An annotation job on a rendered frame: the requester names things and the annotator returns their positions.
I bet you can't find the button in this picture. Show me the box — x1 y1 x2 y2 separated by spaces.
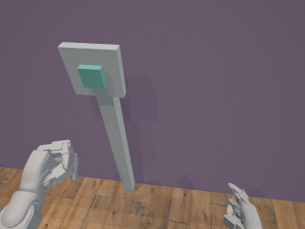
77 64 107 89

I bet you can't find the robot left hand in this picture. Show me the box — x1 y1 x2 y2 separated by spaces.
19 139 79 197

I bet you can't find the robot right hand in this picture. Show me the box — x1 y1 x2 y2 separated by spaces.
224 183 263 229

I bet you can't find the panel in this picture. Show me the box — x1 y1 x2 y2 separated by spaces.
57 42 135 192

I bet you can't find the left robot forearm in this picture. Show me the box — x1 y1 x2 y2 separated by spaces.
0 190 46 229

